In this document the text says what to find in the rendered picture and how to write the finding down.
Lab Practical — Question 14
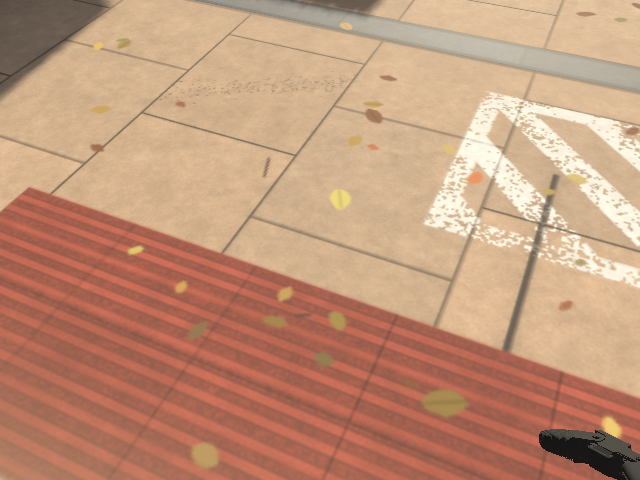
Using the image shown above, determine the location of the robot right hand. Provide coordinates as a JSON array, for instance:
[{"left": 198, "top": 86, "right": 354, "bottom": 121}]
[{"left": 539, "top": 429, "right": 640, "bottom": 480}]

